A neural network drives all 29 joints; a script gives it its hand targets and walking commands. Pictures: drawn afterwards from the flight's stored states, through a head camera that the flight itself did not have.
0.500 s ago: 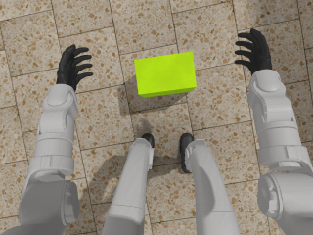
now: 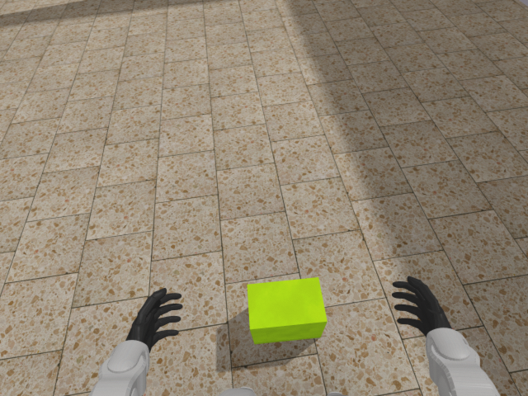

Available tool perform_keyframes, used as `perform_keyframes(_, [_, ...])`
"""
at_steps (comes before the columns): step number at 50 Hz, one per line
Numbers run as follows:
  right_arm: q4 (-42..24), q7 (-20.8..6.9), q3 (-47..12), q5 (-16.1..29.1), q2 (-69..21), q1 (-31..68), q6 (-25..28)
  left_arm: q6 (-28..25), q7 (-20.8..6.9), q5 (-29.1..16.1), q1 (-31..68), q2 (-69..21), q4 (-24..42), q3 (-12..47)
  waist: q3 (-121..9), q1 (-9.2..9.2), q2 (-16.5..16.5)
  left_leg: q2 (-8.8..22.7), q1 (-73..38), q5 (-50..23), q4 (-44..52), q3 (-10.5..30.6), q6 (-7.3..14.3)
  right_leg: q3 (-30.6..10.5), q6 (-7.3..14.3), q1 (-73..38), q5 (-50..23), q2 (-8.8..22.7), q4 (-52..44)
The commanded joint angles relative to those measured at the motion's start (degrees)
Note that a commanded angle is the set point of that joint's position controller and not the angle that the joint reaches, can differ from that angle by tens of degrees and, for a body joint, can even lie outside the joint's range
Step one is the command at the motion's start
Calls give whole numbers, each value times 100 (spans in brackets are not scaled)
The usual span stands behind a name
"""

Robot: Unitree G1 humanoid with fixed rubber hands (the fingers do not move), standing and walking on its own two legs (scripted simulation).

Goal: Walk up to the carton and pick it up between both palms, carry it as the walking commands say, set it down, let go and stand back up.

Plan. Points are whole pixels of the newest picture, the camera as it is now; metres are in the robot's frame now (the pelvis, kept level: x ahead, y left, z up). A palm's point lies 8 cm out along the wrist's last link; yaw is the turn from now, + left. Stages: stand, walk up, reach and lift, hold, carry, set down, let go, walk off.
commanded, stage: let go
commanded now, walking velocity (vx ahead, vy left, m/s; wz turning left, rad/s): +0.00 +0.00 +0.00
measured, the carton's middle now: (285, 312) +0.43 +0.02 -0.65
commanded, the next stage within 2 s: stand in 0.60 s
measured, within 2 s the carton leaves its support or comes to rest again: neither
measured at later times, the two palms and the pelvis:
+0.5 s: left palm (146, 328) +0.22 +0.23 -0.05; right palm (462, 360) +0.20 -0.24 -0.05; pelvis +0.05 +0.00 +0.02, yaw +0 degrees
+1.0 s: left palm (110, 380) +0.14 +0.27 -0.07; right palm out of the picture +0.16 -0.27 -0.07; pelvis +0.05 +0.00 +0.01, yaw +1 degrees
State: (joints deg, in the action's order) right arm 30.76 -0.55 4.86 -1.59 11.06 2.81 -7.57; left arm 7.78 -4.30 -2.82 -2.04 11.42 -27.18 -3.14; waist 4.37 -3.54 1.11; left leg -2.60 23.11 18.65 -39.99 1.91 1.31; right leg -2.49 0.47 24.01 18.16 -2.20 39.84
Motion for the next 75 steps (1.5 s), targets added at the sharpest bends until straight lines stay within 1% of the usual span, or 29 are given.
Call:
perform_keyframes(1, [-740,-81,328,-118,568,-834,223,-181,-10,360,-362,463,1001,-161,-355,236,72,204,-1538,-351,1554,-171,-321,110,71,-619,-66,241,-1640])
perform_keyframes(4, [-1246,-145,241,-127,615,-917,277,-190,14,442,-462,402,1223,-201,-230,239,107,231,-1678,-732,1662,-168,-333,120,69,-974,-443,203,-1727])
perform_keyframes(8, [-1866,-234,90,-140,723,-840,269,-225,11,450,-425,467,1425,-235,-203,241,-209,226,-1719,-928,1631,-126,-279,141,4,-1316,-649,159,-1727])
perform_keyframes(10, [-2037,-259,51,-145,747,-816,263,-254,16,450,-405,524,1492,-247,-288,238,-343,216,-1735,-1044,1580,-76,-235,143,-42,-1446,-786,155,-1661])
perform_keyframes(12, [-2082,-282,49,-144,775,-908,254,-276,31,465,-526,581,1490,-261,-447,241,-348,231,-1765,-1280,1550,-29,-208,161,-101,-1616,-1049,132,-1577])
perform_keyframes(13, [-2083,-296,53,-144,781,-979,255,-291,40,482,-596,594,1480,-253,-575,251,-296,247,-1776,-1462,1536,-9,-200,178,-128,-1741,-1235,102,-1527])
perform_keyframes(15, [-2004,-316,53,-107,799,-1187,257,-299,69,490,-826,596,1401,-227,-810,257,-161,263,-1825,-2031,1485,30,-200,208,-175,-1960,-1700,51,-1439])
perform_keyframes(18, [-1773,-309,64,-31,814,-1500,298,-239,144,484,-1100,600,1232,-172,-1080,295,11,276,-2048,-3059,1346,102,-237,192,-194,-1920,-2263,13,-1387])
perform_keyframes(22, [-1357,-230,60,65,821,-1827,322,-41,269,476,-1296,593,1066,-112,-1121,355,164,279,-2107,-3762,1228,147,-304,108,-165,-1726,-2664,-5,-1361])
perform_keyframes(25, [-1121,-147,26,135,841,-1959,312,87,340,465,-1281,558,1034,-66,-1009,408,182,267,-1938,-3882,1184,165,-319,16,-120,-1659,-2893,0,-1313])
perform_keyframes(28, [-1004,-75,6,190,917,-1909,323,189,394,417,-1102,588,1097,-58,-889,446,85,242,-1623,-3733,1181,168,-329,-52,-76,-1704,-3052,4,-1259])
perform_keyframes(30, [-986,-45,-10,199,960,-1784,340,251,427,377,-941,600,1134,-54,-850,466,-34,244,-1414,-3549,1174,192,-329,-81,-49,-1741,-3084,19,-1211])
perform_keyframes(31, [-245,39,228,-38,1187,-1528,670,-330,472,411,-835,1061,14,-372,-1943,297,-448,406,-1706,-3550,693,-12,-101,125,10,-2463,-3457,389,-844])
perform_keyframes(32, [-272,74,231,-78,1220,-1541,815,-568,490,472,-958,1146,6,-383,-1965,277,-475,353,-1468,-3422,611,-31,-93,-16,75,-2642,-3897,452,-796])
perform_keyframes(33, [-249,90,232,-103,1164,-1493,907,-695,507,490,-1042,1136,-64,-414,-1855,224,-517,333,-1243,-3105,650,-44,-100,-105,135,-2684,-4027,535,-827])
perform_keyframes(34, [-210,115,233,-106,1157,-1513,971,-791,525,493,-1068,1128,-101,-408,-1762,226,-510,361,-1142,-2877,734,-1,-93,-177,171,-2632,-3919,593,-838])
perform_keyframes(36, [20,167,221,-68,1138,-1649,1059,-935,579,476,-1045,1065,-258,-347,-1387,307,-393,474,-1120,-2827,947,167,-70,-287,160,-2173,-3536,609,-874])
perform_keyframes(37, [125,173,222,-66,1149,-1690,1068,-978,585,472,-976,1002,-317,-327,-1171,339,-300,521,-1128,-2889,1020,238,-52,-300,132,-1936,-3321,579,-902])
perform_keyframes(39, [268,166,252,-50,1175,-1692,1058,-1013,597,465,-951,944,-462,-330,-718,342,-1,558,-1025,-2906,1104,347,-14,-272,104,-1557,-2799,517,-950])
perform_keyframes(41, [353,167,258,-40,1158,-1658,1044,-1042,603,475,-967,996,-600,-362,-283,347,122,570,-838,-2741,1253,436,15,-288,117,-1344,-2446,517,-1017])
perform_keyframes(43, [420,175,253,-42,1140,-1632,1030,-1064,598,484,-1017,1063,-747,-389,65,341,74,547,-688,-2216,1402,476,26,-323,153,-1180,-2090,533,-1165])
perform_keyframes(45, [495,182,249,-19,1169,-1677,1038,-1077,596,472,-1020,1150,-869,-405,278,369,-19,553,-605,-1815,1525,539,60,-328,129,-1085,-1767,547,-1260])
perform_keyframes(53, [868,180,253,31,1271,-1702,1110,-1148,565,400,-1133,1307,-1273,-359,388,364,-122,531,-611,-694,1873,679,145,-491,135,-1073,-971,620,-1646])
perform_keyframes(57, [1085,166,197,47,1273,-1744,1139,-1175,557,385,-1190,1299,-1459,-280,139,370,-162,571,-693,-439,1947,756,145,-526,107,-1182,-658,631,-1729])
perform_keyframes(61, [1280,156,150,44,1305,-1825,1142,-1163,559,382,-1297,1269,-1651,-214,14,369,-104,643,-607,45,2103,890,136,-554,76,-1259,-295,615,-1762])
perform_keyframes(65, [1419,145,119,43,1382,-1892,1112,-1121,544,394,-1433,1291,-1819,-187,119,361,-11,718,-309,800,2298,1050,128,-581,58,-1215,165,564,-1780])
perform_keyframes(67, [1478,131,111,41,1420,-1921,1091,-1105,537,395,-1504,1337,-1886,-195,229,344,-20,731,-128,1136,2361,1099,130,-631,70,-1144,434,555,-1824])
perform_keyframes(72, [1582,97,102,38,1474,-1990,1050,-1072,516,405,-1613,1419,-1999,-232,448,344,-49,728,131,1742,2423,1149,151,-775,117,-821,1072,551,-1945])
perform_keyframes(75, [1617,87,106,36,1510,-2026,1038,-1056,500,408,-1673,1438,-2038,-259,503,338,-32,734,226,2009,2449,1180,174,-833,136,-662,1279,539,-1958])
